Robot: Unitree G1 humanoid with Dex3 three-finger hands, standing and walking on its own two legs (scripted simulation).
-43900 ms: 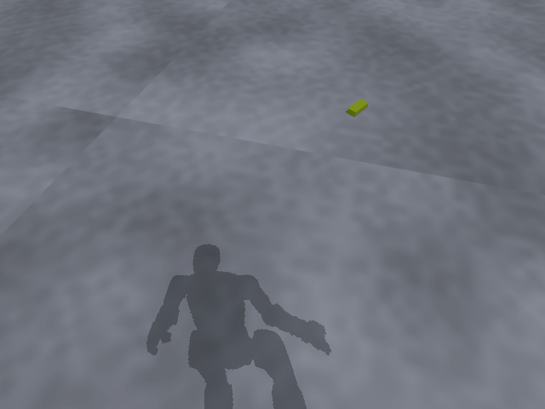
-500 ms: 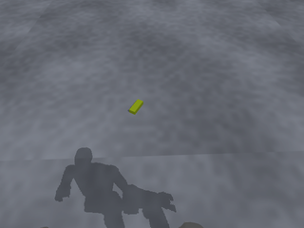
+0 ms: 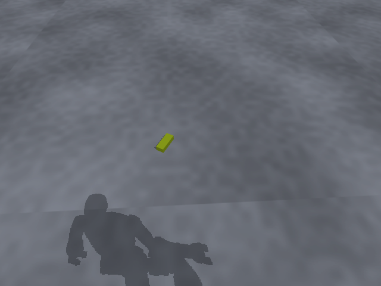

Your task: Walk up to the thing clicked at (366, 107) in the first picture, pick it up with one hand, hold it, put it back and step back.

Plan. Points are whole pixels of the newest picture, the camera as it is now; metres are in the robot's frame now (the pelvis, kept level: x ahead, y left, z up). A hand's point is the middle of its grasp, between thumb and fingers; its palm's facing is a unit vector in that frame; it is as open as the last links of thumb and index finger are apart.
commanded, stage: step back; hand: left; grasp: from above
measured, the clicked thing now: (165, 142) +1.10 +0.21 -0.75
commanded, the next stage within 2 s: stand in 0.32 s
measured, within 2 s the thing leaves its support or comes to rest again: neither
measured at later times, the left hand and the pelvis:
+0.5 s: hand out of the picture +0.13 +0.25 -0.13, palm faces -0.01 -0.94 -0.34, open 7.4 cm; pelvis +0.02 +0.00 +0.01, yaw +0 degrees
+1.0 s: hand out of the picture +0.06 +0.25 -0.14, palm faces -0.01 -0.94 -0.34, open 7.4 cm; pelvis +0.00 -0.01 +0.02, yaw +0 degrees
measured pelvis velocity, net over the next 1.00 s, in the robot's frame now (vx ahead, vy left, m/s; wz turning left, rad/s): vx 0.00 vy -0.01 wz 0.00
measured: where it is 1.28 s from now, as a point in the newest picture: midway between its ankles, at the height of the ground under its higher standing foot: outside the picture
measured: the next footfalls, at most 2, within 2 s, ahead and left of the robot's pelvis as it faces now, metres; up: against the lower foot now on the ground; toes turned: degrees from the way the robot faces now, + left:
none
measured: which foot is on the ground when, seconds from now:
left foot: down 0.00-1.00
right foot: down 0.00-1.00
